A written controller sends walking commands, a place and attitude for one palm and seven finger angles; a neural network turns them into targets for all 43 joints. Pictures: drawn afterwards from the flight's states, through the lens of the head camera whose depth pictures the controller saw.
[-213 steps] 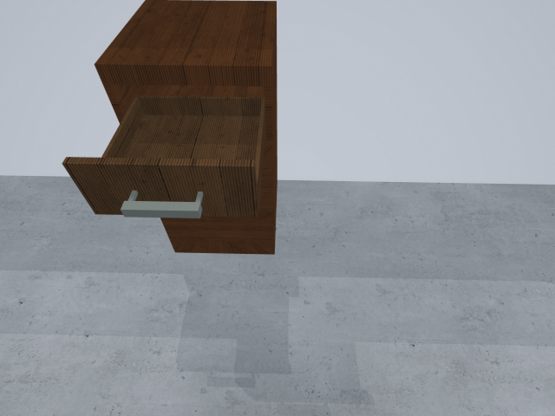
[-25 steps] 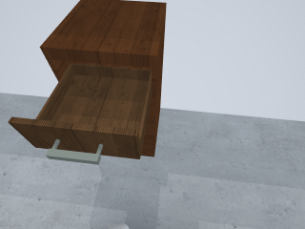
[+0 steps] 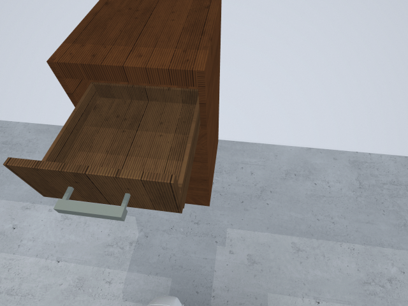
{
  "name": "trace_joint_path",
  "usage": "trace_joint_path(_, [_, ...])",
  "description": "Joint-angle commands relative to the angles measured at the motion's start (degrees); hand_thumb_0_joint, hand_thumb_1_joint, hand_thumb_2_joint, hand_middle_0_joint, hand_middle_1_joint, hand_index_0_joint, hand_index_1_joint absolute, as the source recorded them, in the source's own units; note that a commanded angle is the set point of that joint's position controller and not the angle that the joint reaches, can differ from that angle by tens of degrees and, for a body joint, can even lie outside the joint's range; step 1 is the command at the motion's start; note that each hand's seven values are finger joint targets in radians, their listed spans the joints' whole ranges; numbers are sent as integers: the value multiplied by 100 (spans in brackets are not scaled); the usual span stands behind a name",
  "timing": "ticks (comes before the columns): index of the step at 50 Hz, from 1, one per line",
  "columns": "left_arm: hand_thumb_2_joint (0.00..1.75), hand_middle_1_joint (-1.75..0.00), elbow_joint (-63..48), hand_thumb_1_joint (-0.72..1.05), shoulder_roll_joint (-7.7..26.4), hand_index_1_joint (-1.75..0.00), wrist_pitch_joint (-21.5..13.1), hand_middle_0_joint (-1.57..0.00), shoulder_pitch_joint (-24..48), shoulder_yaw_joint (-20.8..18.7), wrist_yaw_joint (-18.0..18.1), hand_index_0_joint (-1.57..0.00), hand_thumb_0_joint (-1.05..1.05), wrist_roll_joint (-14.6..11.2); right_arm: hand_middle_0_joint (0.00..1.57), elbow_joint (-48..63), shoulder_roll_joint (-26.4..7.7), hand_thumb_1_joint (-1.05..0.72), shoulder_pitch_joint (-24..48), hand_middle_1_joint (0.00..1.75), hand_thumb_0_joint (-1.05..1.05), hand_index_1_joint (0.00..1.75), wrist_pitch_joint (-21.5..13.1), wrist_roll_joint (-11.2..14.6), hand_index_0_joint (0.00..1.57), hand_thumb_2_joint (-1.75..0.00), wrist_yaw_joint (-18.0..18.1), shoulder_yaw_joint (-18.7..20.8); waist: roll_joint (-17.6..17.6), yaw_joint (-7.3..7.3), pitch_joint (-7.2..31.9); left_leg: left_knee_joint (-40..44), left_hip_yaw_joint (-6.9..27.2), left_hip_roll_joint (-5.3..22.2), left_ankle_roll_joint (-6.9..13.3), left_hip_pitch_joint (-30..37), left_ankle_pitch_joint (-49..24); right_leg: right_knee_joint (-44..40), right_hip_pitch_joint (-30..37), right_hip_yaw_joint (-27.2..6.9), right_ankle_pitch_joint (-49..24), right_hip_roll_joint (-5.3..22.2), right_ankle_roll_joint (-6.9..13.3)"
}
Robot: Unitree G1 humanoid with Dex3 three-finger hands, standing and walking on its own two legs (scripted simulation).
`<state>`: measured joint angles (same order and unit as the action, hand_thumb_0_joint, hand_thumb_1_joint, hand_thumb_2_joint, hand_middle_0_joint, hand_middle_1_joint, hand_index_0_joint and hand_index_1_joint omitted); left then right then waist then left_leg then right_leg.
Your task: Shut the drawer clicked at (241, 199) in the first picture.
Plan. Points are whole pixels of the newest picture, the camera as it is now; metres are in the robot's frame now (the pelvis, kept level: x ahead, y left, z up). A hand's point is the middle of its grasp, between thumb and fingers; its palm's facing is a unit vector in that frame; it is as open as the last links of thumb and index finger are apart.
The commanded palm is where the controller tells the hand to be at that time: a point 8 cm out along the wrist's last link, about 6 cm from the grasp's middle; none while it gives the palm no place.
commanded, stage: come to a stop and stand still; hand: left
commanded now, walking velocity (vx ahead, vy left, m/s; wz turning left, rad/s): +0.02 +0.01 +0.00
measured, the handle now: (94, 201) +0.33 +0.29 -0.06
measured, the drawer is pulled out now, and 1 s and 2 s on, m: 0.30 0.30 0.30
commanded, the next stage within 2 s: look again from close up in 0.74 s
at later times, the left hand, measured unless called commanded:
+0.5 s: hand out of the picture -0.02 +0.22 -0.17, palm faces +0.01 -0.97 -0.25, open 7.3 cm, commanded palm none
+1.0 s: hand out of the picture -0.06 +0.17 -0.18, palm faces +0.01 -0.99 -0.16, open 7.3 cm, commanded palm none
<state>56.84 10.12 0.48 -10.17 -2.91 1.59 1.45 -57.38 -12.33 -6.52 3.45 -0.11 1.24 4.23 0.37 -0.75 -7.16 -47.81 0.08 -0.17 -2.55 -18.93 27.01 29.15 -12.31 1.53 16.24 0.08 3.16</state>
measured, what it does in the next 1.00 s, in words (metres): steps on the spot: left foot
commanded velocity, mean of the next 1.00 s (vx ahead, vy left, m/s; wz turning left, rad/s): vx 0.00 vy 0.00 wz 0.00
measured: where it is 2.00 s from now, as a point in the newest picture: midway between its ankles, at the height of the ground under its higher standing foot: outside the picture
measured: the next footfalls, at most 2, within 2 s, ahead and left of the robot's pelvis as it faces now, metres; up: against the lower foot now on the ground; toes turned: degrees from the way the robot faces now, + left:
left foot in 0.10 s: +0.01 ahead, +0.14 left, +0.00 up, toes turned +2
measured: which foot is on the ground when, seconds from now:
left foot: up 0.00-0.08, down 0.10-1.00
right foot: down 0.00-1.00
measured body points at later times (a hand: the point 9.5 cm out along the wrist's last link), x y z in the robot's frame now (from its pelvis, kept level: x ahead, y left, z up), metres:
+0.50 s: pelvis -0.04 +0.03 +0.00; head -0.06 +0.02 +0.44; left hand -0.02 +0.28 -0.15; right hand -0.02 -0.19 -0.16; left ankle -0.03 +0.14 -0.74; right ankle -0.01 -0.08 -0.74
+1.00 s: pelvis -0.05 +0.01 +0.00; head -0.04 +0.01 +0.45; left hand -0.06 +0.22 -0.16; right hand -0.08 -0.19 -0.17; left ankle -0.03 +0.14 -0.74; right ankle -0.01 -0.08 -0.74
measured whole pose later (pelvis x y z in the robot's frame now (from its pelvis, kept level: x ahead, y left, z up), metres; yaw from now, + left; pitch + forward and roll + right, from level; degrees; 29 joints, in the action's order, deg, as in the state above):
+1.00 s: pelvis -0.05 +0.01 +0.00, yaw -1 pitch -1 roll +1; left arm 64.0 6.5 -0.8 -18.5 1.2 1.6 0.5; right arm -64.4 -6.9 -19.5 -0.9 -0.5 1.4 -0.7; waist -0.3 0.3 -1.1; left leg -25.8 -2.7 0.6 -0.6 -11.9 12.4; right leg 28.6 -15.3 0.7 11.9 -0.4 1.9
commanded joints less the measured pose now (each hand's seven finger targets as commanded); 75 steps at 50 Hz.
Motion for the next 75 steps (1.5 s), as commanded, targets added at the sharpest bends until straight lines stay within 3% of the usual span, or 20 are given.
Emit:
trace_joint_path(1, [90,-30,-26,90,1028,-30,-102,-20,-482,-228,84,-20,0,-23,20,179,-174,-90,-329,30,0,30,-160,1,20,-90,8,-58,-806,-91,909,1559,-55,41,27,182,-469,-577,1234,-1231,-4068,1439,669])
trace_joint_path(3, [90,-30,22,90,939,-30,-90,-20,-253,-191,85,-20,0,-76,20,-7,-191,-90,-692,30,0,30,-217,-12,20,-90,33,-76,-802,106,838,2644,-71,126,92,1006,-1560,-452,717,-1011,-3341,1236,338])
trace_joint_path(5, [90,-30,23,90,650,-30,-63,-20,-284,-118,60,-20,0,-103,20,-84,-500,-90,-697,30,0,30,-302,-81,20,-90,54,-75,232,23,940,2510,443,916,415,1512,-3149,-494,175,-563,-1735,632,-108])
trace_joint_path(6, [90,-30,183,90,557,-30,-358,-20,-1030,-41,291,-20,0,-31,20,320,-705,-90,-583,30,0,30,-448,-55,20,-90,-17,-67,425,-67,1691,1544,-139,906,282,1362,-3498,-230,670,-698,-3278,899,-124])
trace_joint_path(7, [90,-30,9,90,939,-30,-381,-20,-853,-50,279,-20,0,-45,20,548,-653,-90,-462,30,0,30,-438,-57,20,-90,-6,-136,657,16,1516,1294,-146,574,191,880,-3122,-45,873,-957,-4179,1114,59])
trace_joint_path(8, [90,-30,-87,90,980,-30,-305,-20,-697,-24,257,-20,0,-47,20,508,-290,-90,-822,30,0,30,-466,-84,20,-90,7,-169,682,205,1739,1645,-107,454,213,904,-2622,331,861,-1054,-4390,1221,208])
trace_joint_path(9, [90,-30,-100,90,810,-30,-252,-20,-615,29,239,-20,0,-76,20,458,-255,-90,-963,30,0,30,-457,-93,20,-90,43,-194,798,218,1737,1810,38,516,268,1081,-3276,501,708,-723,-3839,1003,169])
trace_joint_path(10, [90,-30,-106,90,736,-30,-197,-20,-613,71,212,-20,0,-70,20,471,-270,-90,-957,30,0,30,-432,-72,20,-90,69,-201,682,134,1406,1839,127,659,331,1087,-3521,379,339,-551,-2594,764,86])
trace_joint_path(12, [90,-30,-93,90,619,-30,-92,-20,-577,149,156,-20,0,-36,20,525,-370,-90,-948,30,0,30,-421,-89,20,-90,79,-239,388,72,674,2071,302,793,452,731,-3218,49,-37,-460,-1087,481,-13])
trace_joint_path(14, [90,-30,-77,90,586,-30,-64,-20,-599,180,113,-20,0,-45,20,561,-424,-90,-889,30,0,30,-408,-73,20,-90,49,-259,-131,65,205,2392,391,694,482,295,-1854,-289,-243,-560,-237,449,-53])
trace_joint_path(16, [90,-30,-121,90,637,-30,-51,-20,-543,191,68,-20,0,-47,20,548,-443,-90,-944,30,0,30,-406,-93,20,-90,9,-259,-88,118,-147,2789,484,566,483,2,-575,-492,-550,-662,558,419,-46])
trace_joint_path(17, [90,-30,-136,90,651,-30,-36,-20,-572,192,54,-20,0,-35,20,499,-452,-90,-1009,30,0,30,-421,-113,20,-90,-2,-251,250,104,-151,2975,556,593,500,-55,-390,-410,-522,-591,485,366,-39])
trace_joint_path(18, [90,-30,-125,90,639,-30,-23,-20,-660,184,45,-20,0,-37,20,492,-463,-90,-1022,30,0,30,-424,-126,20,-90,-5,-239,270,81,-92,3139,642,630,520,-180,11,-327,-435,-508,491,314,-66])
trace_joint_path(23, [90,-30,-58,90,552,-30,-37,-20,-944,190,8,-20,0,-25,20,401,-528,-90,-1102,30,0,30,-428,-130,20,-90,-16,-242,37,10,109,3326,718,641,568,-414,460,-304,-216,-424,511,304,-119])
trace_joint_path(32, [90,-30,132,90,515,-30,-133,-20,-1012,213,6,-20,0,-62,20,-62,-266,-90,-1553,30,0,30,-436,-105,20,-90,-10,-321,-138,139,183,2940,422,465,477,85,-244,-811,-678,-804,919,496,-50])
trace_joint_path(46, [90,-30,514,90,257,-30,-226,-20,-1148,279,40,-20,0,-102,20,-532,23,-90,-1685,30,0,30,-510,-56,20,-90,39,-422,-55,108,267,2777,214,474,388,371,-1197,-820,-405,-800,14,531,-37])
trace_joint_path(61, [90,-30,522,90,245,-30,-235,-20,-1116,248,47,-20,0,-89,20,-614,111,-90,-1590,30,0,30,-458,-59,20,-90,41,-397,-208,129,184,2706,101,441,342,548,-1318,-1095,-415,-850,44,545,-52])
trace_joint_path(66, [90,-30,521,90,260,-30,-234,-20,-1120,240,42,-20,0,-95,20,-631,103,-90,-1547,30,0,30,-470,-60,20,-90,48,-406,-29,102,207,2770,127,462,337,567,-1364,-1095,-325,-798,-79,537,-56])
trace_joint_path(68, [90,-30,514,90,259,-30,-232,-20,-1121,244,44,-20,0,-86,20,-634,84,-90,-1552,30,0,30,-460,-56,20,-90,47,-409,-169,105,156,2780,129,463,336,539,-1346,-1134,-311,-789,-53,534,-67])
trace_joint_path(75, [90,-30,513,90,273,-30,-228,-20,-1141,223,32,-20,0,-86,20,-647,71,-90,-1592,30,0,30,-451,-70,20,-90,44,-410,-41,86,178,2798,100,435,329,523,-1223,-1199,-274,-828,129,536,-54])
